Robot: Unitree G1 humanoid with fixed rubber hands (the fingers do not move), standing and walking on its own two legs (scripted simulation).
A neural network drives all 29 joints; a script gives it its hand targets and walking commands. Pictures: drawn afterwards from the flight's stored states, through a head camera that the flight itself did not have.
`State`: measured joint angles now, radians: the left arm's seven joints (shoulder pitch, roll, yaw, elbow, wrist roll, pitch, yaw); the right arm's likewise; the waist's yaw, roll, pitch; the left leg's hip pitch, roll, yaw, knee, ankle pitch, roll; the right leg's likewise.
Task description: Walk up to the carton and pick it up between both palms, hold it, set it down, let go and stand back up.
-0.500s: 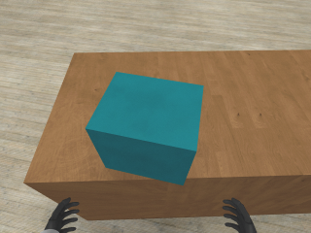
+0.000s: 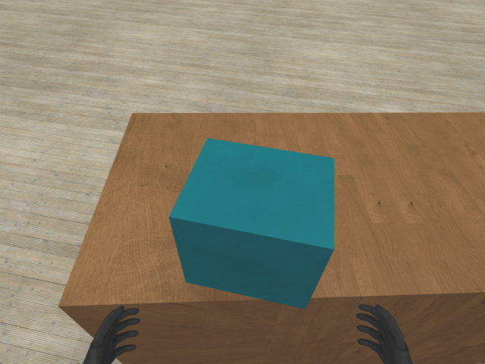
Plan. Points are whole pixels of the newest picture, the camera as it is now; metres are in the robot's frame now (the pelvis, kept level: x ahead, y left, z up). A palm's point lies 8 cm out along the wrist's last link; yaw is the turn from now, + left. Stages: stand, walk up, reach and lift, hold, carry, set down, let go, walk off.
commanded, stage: reach and lift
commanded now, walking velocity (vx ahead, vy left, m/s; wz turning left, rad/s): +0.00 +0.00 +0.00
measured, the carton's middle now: (256, 223) +0.36 +0.00 +0.01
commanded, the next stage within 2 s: none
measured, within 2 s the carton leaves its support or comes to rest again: neither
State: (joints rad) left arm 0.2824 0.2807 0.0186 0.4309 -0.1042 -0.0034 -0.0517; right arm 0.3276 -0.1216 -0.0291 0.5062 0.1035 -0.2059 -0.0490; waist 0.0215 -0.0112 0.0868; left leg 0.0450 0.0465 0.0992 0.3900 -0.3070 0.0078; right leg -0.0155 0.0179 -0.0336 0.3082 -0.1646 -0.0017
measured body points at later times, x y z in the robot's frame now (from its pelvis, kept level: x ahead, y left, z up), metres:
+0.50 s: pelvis -0.01 +0.01 +0.00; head -0.04 +0.01 +0.44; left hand +0.14 +0.25 -0.02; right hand +0.15 -0.20 -0.03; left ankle -0.05 +0.10 -0.74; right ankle +0.01 -0.13 -0.74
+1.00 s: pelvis -0.02 -0.01 +0.00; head -0.05 +0.00 +0.45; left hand +0.19 +0.24 +0.03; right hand +0.19 -0.20 +0.03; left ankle -0.05 +0.10 -0.74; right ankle +0.01 -0.13 -0.74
